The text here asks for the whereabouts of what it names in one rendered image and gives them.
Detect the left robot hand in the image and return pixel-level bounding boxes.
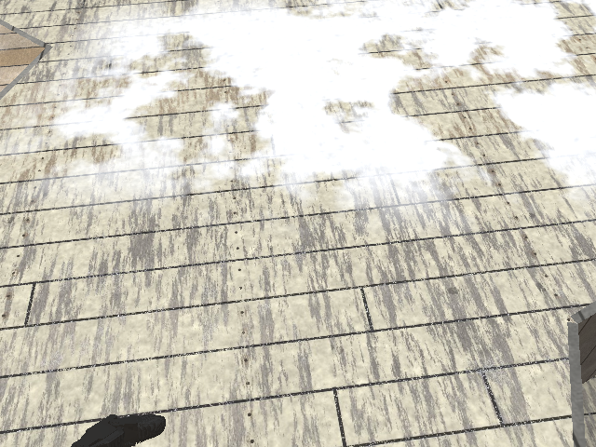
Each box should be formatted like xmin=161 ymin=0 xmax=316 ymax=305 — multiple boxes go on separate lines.
xmin=71 ymin=414 xmax=166 ymax=447

